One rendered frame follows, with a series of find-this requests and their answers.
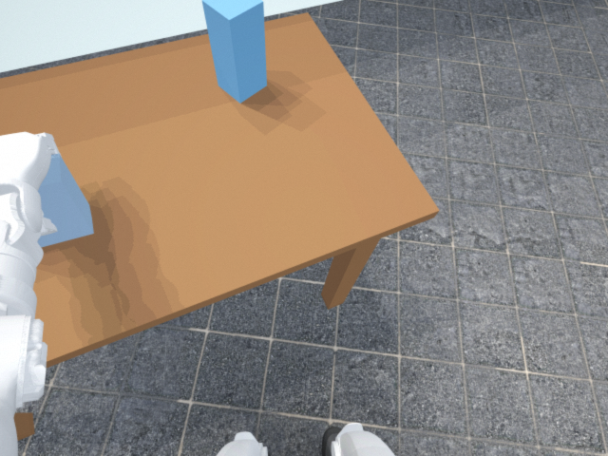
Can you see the robot right shin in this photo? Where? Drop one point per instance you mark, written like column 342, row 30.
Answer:
column 350, row 427

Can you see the table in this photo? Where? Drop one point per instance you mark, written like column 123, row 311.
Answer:
column 195, row 197

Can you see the left robot upper arm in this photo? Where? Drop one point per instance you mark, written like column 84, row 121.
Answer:
column 23, row 362

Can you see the sponge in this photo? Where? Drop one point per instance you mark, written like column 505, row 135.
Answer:
column 63, row 202

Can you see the right robot thigh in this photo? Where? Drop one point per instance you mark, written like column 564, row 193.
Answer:
column 359, row 443

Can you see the robot left hand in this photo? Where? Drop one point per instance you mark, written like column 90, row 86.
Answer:
column 26, row 157

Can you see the robot left forearm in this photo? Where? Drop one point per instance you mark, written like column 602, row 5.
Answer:
column 20, row 253

